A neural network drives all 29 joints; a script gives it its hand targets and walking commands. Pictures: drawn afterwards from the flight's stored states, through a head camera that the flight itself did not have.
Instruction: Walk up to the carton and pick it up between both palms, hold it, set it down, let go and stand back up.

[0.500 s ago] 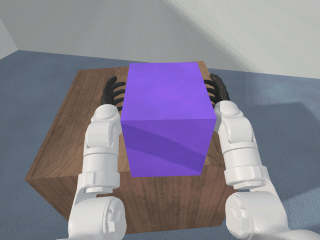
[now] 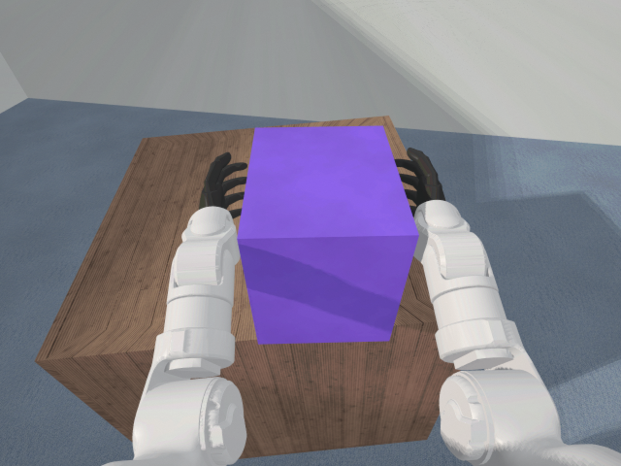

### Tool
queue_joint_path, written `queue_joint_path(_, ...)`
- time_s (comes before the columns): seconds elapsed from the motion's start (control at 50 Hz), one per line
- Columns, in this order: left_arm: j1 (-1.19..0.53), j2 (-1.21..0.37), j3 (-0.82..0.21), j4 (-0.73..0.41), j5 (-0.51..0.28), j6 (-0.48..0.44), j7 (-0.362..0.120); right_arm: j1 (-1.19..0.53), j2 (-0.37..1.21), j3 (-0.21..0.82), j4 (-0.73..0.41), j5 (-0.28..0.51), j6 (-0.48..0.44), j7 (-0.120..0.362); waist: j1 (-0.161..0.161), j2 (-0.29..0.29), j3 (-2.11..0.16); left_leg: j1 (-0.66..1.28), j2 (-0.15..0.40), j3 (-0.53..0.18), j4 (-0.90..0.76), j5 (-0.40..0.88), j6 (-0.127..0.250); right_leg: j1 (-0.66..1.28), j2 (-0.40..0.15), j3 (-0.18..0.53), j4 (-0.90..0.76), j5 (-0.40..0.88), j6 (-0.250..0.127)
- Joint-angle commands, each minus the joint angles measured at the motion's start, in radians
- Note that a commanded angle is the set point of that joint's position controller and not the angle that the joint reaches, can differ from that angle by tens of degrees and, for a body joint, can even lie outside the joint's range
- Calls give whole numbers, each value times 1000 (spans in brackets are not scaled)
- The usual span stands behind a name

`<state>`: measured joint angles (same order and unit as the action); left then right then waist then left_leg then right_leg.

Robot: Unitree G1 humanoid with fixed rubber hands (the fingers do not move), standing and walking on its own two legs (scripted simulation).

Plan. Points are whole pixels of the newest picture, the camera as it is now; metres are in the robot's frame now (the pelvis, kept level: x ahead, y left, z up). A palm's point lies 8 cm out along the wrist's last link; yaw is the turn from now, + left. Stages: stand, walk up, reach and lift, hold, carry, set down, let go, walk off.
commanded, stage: hold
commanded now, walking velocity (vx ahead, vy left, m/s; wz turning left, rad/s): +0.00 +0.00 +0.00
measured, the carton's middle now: (321, 233) +0.39 +0.00 +0.12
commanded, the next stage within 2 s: none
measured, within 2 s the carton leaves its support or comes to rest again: neither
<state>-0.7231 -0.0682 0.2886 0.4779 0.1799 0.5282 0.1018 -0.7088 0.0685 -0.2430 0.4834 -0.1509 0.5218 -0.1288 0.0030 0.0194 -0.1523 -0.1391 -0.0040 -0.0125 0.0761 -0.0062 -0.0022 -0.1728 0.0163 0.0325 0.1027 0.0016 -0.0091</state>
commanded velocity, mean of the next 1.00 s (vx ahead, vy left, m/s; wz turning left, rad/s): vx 0.00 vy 0.00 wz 0.00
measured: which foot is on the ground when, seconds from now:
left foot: down 0.00-1.00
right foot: down 0.00-1.00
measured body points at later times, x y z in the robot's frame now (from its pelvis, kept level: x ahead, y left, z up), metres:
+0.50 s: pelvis -0.01 +0.01 +0.00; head -0.04 +0.01 +0.45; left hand +0.37 +0.16 +0.18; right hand +0.37 -0.12 +0.17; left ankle +0.02 +0.12 -0.76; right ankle +0.03 -0.11 -0.76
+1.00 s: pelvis -0.01 +0.00 +0.00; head -0.04 -0.01 +0.45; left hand +0.39 +0.14 +0.19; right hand +0.39 -0.13 +0.18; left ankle +0.01 +0.12 -0.76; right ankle +0.03 -0.11 -0.76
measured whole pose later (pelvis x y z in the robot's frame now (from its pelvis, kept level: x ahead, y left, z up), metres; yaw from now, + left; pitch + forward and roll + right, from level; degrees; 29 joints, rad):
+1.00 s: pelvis -0.01 +0.00 +0.00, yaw +0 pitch +4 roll +0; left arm -0.71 -0.05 0.25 0.37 0.13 0.62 0.12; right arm -0.71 0.06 -0.20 0.40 -0.12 0.61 -0.13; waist 0.01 0.02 -0.16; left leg -0.17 0.00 -0.01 0.11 -0.01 0.00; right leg -0.20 0.02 0.03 0.14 0.00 -0.01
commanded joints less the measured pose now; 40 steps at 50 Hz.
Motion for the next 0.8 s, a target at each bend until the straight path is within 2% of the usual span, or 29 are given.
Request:
queue_joint_path(0.0, -582, -504, -357, -193, -103, -45, -120, -632, 588, 380, -222, 109, -36, 139, 16, -89, -430, 188, -34, -15, 30, 216, 29, 227, -2, -2, 49, 277, 56)
queue_joint_path(0.02, -573, -506, -377, -209, -107, -37, -117, -608, 586, 395, -237, 120, -29, 137, 26, -79, -422, 195, -32, -14, 26, 231, 30, 232, -3, 1, 49, 301, 59)
queue_joint_path(0.06, -545, -509, -410, -263, -115, -25, -115, -576, 582, 413, -273, 135, -20, 132, 15, -35, -397, 192, -36, -11, 15, 254, 23, 241, -7, 12, 49, 356, 61)
queue_joint_path(0.08, -533, -511, -425, -297, -131, -19, -113, -554, 588, 428, -293, 141, -12, 129, 15, -53, -392, 204, -30, -21, 12, 292, 25, 259, -7, 12, 57, 389, 57)
queue_joint_path(0.12, -525, -510, -461, -366, -142, -5, -111, -532, 575, 451, -337, 142, 2, 126, 11, -47, -416, 246, -27, -21, 19, 339, 17, 261, -2, 12, 51, 408, 63)
queue_joint_path(0.14, -519, -510, -487, -388, -157, 7, -111, -520, 577, 462, -366, 144, 7, 121, 9, -22, -429, 247, -30, -14, 21, 366, 7, 272, -2, 11, 45, 427, 59)
queue_joint_path(0.16, -511, -513, -506, -412, -167, 13, -108, -497, 564, 474, -380, 153, 13, 118, 6, -28, -432, 263, -24, -17, 24, 369, 3, 264, 3, 9, 35, 417, 55)
queue_joint_path(0.18, -502, -515, -535, -446, -176, 21, -104, -495, 562, 487, -411, 164, 19, 113, 0, 12, -435, 270, -29, -13, 22, 387, -2, 263, 0, 8, 29, 430, 56)
queue_joint_path(0.2, -492, -535, -558, -470, -196, 30, -99, -490, 561, 501, -452, 173, 26, 108, 4, -4, -437, 268, -19, -24, 29, 417, -6, 250, 4, 9, 30, 425, 53)
queue_joint_path(0.22, -493, -532, -577, -500, -209, 37, -97, -475, 558, 513, -459, 182, 35, 104, 1, 15, -444, 283, -26, -12, 37, 425, -11, 244, 5, 7, 24, 415, 51)
queue_joint_path(0.3, -470, -515, -587, -524, -221, 78, -86, -477, 523, 520, -512, 187, 74, 97, -3, 16, -399, 278, -15, -16, 43, 353, -27, 185, 12, -4, -5, 272, 33)
queue_joint_path(0.34, -487, -505, -587, -532, -228, 94, -81, -480, 516, 511, -491, 182, 94, 101, -11, 6, -369, 257, -10, -9, 43, 292, -30, 148, 12, -9, -11, 193, 30)
queue_joint_path(0.38, -500, -522, -582, -508, -223, 111, -82, -472, 502, 488, -466, 179, 107, 108, -1, 43, -334, 233, -5, 0, 49, 261, -34, 118, 17, -13, -20, 129, 18)
queue_joint_path(0.4, -480, -513, -558, -484, -219, 116, -83, -491, 509, 485, -470, 174, 112, 110, -8, 25, -332, 223, -2, -4, 44, 220, -34, 105, 15, -24, -20, 99, 19)
queue_joint_path(0.42, -500, -518, -544, -458, -211, 121, -86, -517, 494, 471, -463, 160, 112, 115, 1, 3, -337, 214, 2, -5, 44, 176, -25, 91, 10, -21, -16, 51, 19)
queue_joint_path(0.48, -544, -512, -511, -433, -184, 120, -95, -540, 524, 447, -405, 152, 116, 130, 7, 16, -318, 193, -1, 9, 43, 104, -21, 58, 14, -27, -15, -11, 20)
queue_joint_path(0.5, -549, -518, -501, -412, -186, 120, -98, -553, 511, 439, -407, 145, 113, 134, 4, -5, -318, 187, 2, 2, 43, 84, -17, 56, 17, -28, -13, -34, 14)
queue_joint_path(0.52, -557, -523, -486, -397, -180, 118, -101, -579, 504, 433, -405, 139, 108, 134, 15, 13, -336, 185, -1, 5, 46, 71, -8, 53, 11, -24, -8, -49, 16)
queue_joint_path(0.54, -567, -511, -467, -397, -173, 115, -103, -586, 508, 422, -397, 128, 109, 136, 15, -8, -324, 171, -3, 1, 45, 47, -7, 63, 12, -29, -3, -67, 22)
queue_joint_path(0.58, -584, -497, -446, -355, -150, 107, -107, -600, 505, 397, -341, 117, 104, 140, 10, -5, -331, 174, -3, 8, 41, 2, -8, 52, 12, -28, -9, -98, 24)
queue_joint_path(0.6, -596, -490, -431, -341, -149, 102, -110, -610, 518, 402, -323, 114, 102, 142, 21, -21, -335, 166, -11, 15, 45, 0, -4, 52, 13, -30, -4, -108, 31)
queue_joint_path(0.62, -598, -487, -421, -328, -147, 95, -110, -615, 518, 388, -310, 119, 95, 145, 13, -28, -331, 156, -10, 16, 48, -10, -4, 42, 16, -33, -6, -107, 30)
queue_joint_path(0.64, -610, -485, -417, -308, -146, 89, -112, -615, 506, 379, -298, 118, 90, 145, 10, -8, -315, 140, -13, 12, 48, -25, -3, 38, 11, -29, -1, -106, 24)
queue_joint_path(0.66, -621, -481, -402, -297, -147, 77, -115, -632, 494, 371, -292, 109, 83, 144, 8, -33, -341, 139, -15, 18, 55, -33, 5, 38, 7, -23, 7, -114, 29)
queue_joint_path(0.7, -633, -478, -389, -278, -133, 61, -120, -645, 517, 369, -268, 106, 69, 146, 14, -8, -350, 134, -19, 20, 57, -49, 9, 43, 11, -22, 15, -120, 32)
queue_joint_path(0.74, -654, -478, -389, -287, -135, 46, -121, -659, 536, 369, -256, 111, 52, 146, 20, -20, -338, 112, -13, 7, 56, -14, 15, 57, 12, -22, 25, -92, 33)
queue_joint_path(0.76, -657, -493, -388, -268, -135, 43, -123, -671, 529, 360, -263, 112, 45, 145, 18, 2, -374, 127, -16, 13, 61, -18, 13, 74, 9, -17, 24, -89, 28)
queue_joint_path(0.78, -649, -496, -391, -251, -142, 38, -124, -681, 541, 375, -273, 115, 39, 144, 18, -22, -367, 132, -14, 6, 58, -8, 14, 76, 9, -24, 26, -72, 31)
